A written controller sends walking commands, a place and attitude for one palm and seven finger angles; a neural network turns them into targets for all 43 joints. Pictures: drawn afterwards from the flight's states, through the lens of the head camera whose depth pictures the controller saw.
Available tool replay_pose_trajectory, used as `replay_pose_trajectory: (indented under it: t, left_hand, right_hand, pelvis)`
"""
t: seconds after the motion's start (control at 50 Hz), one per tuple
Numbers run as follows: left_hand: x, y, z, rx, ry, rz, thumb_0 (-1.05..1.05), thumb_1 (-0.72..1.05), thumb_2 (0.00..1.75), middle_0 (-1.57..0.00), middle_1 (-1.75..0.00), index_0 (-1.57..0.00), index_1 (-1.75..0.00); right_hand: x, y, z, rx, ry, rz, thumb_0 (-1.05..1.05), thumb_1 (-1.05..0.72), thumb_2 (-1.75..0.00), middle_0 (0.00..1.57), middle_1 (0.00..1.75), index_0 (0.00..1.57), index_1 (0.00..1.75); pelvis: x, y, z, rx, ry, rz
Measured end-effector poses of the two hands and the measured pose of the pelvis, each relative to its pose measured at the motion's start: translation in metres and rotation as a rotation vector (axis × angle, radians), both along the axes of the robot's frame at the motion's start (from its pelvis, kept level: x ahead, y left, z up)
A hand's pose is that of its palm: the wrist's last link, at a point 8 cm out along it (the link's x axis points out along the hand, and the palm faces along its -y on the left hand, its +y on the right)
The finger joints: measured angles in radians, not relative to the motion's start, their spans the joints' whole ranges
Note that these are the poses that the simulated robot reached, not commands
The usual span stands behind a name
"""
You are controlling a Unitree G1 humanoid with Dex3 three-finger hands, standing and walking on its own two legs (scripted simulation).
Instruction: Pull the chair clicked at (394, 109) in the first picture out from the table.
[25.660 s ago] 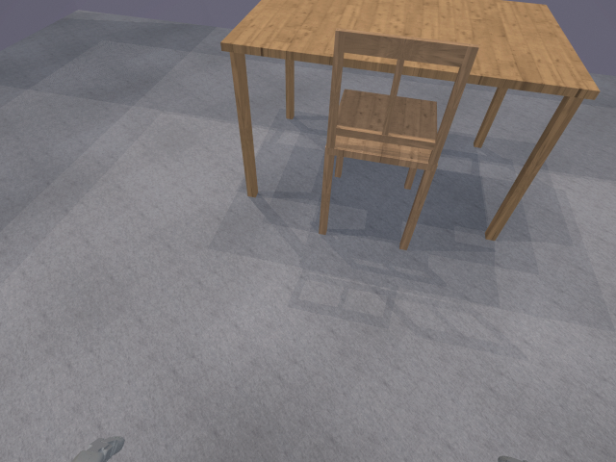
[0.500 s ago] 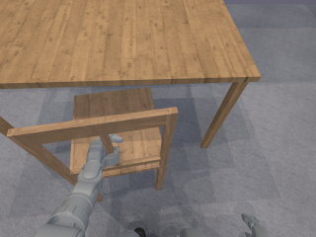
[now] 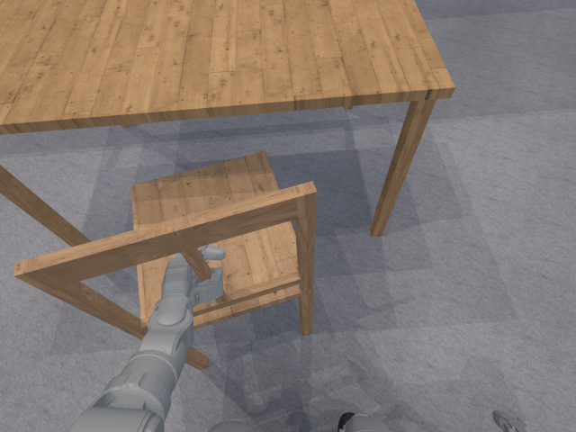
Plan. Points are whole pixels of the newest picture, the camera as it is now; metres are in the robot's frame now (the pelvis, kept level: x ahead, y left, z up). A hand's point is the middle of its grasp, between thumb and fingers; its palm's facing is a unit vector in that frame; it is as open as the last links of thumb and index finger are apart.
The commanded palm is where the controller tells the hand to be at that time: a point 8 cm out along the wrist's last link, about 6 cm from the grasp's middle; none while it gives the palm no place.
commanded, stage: step backward, pulling the chair out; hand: left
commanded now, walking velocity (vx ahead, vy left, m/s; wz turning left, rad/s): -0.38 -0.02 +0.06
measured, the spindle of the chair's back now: (207, 276) +0.36 +0.14 -0.10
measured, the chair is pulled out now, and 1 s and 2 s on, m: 0.24 0.44 0.57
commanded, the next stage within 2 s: stop walking, hand still on the chair in 1.16 s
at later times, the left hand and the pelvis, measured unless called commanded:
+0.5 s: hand (204, 354) +0.23 +0.12 -0.08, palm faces -0.06 -0.98 -0.20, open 5.2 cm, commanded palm +0.22 +0.18 -0.08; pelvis -0.11 +0.03 -0.02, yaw +0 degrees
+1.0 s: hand out of the picture +0.13 +0.11 -0.07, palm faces -0.01 -0.98 -0.20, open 5.3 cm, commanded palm +0.11 +0.17 -0.07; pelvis -0.22 +0.00 +0.01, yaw +0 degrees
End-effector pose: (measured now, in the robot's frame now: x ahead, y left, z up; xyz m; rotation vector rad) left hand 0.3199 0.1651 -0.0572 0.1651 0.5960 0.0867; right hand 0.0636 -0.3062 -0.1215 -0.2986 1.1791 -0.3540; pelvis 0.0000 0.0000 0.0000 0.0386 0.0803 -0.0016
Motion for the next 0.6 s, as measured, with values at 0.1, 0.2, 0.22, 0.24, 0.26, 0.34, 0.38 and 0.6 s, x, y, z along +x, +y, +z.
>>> replay_pose_trajectory:
  t: [0.1, 0.2, 0.22, 0.24, 0.26, 0.34, 0.38, 0.6]
  left_hand:
    - [-0.011, 0.003, -0.001, -0.004, -0.022, -0.085, 0.02, 0.69, 0.76, -0.27, -1.16, -0.50, -1.45]
    - [-0.031, 0.007, -0.001, 0.000, -0.045, -0.129, 0.01, 0.71, 0.75, -0.24, -1.18, -0.50, -1.45]
    - [-0.037, 0.008, -0.001, 0.003, -0.049, -0.128, 0.01, 0.71, 0.75, -0.24, -1.18, -0.50, -1.45]
    - [-0.042, 0.008, 0.000, 0.007, -0.053, -0.127, 0.01, 0.71, 0.75, -0.24, -1.18, -0.50, -1.45]
    - [-0.048, 0.009, 0.000, 0.010, -0.056, -0.122, 0.01, 0.71, 0.75, -0.25, -1.19, -0.50, -1.45]
    - [-0.071, 0.008, 0.001, 0.025, -0.056, -0.092, 0.01, 0.69, 0.76, -0.27, -1.18, -0.50, -1.45]
    - [-0.081, 0.008, 0.001, 0.025, -0.054, -0.082, 0.01, 0.69, 0.77, -0.27, -1.18, -0.50, -1.45]
    - [-0.125, 0.016, 0.001, 0.008, -0.054, -0.115, 0.01, 0.71, 0.78, -0.24, -1.20, -0.50, -1.45]
  right_hand:
    - [0.005, 0.016, 0.004, -0.047, -0.044, 0.041, 0.01, -0.91, -0.90, 0.20, 0.30, 0.20, 0.30]
    - [0.000, 0.061, 0.007, 0.059, -0.134, 0.066, 0.01, -0.91, -0.90, 0.20, 0.30, 0.20, 0.30]
    - [-0.002, 0.069, 0.005, 0.089, -0.148, 0.068, 0.01, -0.91, -0.90, 0.20, 0.30, 0.20, 0.30]
    - [-0.006, 0.077, 0.002, 0.120, -0.157, 0.068, 0.01, -0.91, -0.90, 0.20, 0.30, 0.20, 0.30]
    - [-0.010, 0.084, -0.001, 0.150, -0.163, 0.067, 0.01, -0.91, -0.90, 0.20, 0.30, 0.20, 0.30]
    - [-0.030, 0.098, -0.018, 0.232, -0.151, 0.054, 0.01, -0.90, -0.90, 0.20, 0.30, 0.21, 0.30]
    - [-0.044, 0.097, -0.024, 0.232, -0.129, 0.044, 0.01, -0.90, -0.90, 0.21, 0.30, 0.21, 0.30]
    - [-0.124, 0.072, -0.010, 0.072, -0.048, 0.043, 0.01, -0.91, -0.90, 0.20, 0.30, 0.21, 0.30]
  pelvis:
    - [-0.031, 0.019, -0.008, -0.012, -0.004, 0.031]
    - [-0.055, 0.022, -0.008, -0.011, -0.028, -0.029]
    - [-0.057, 0.020, -0.008, -0.014, -0.031, -0.035]
    - [-0.060, 0.018, -0.009, -0.016, -0.034, -0.040]
    - [-0.062, 0.016, -0.011, -0.017, -0.035, -0.047]
    - [-0.075, 0.010, -0.014, -0.037, -0.039, -0.047]
    - [-0.084, 0.011, -0.015, -0.035, -0.033, -0.038]
    - [-0.133, 0.028, -0.013, -0.038, -0.042, -0.019]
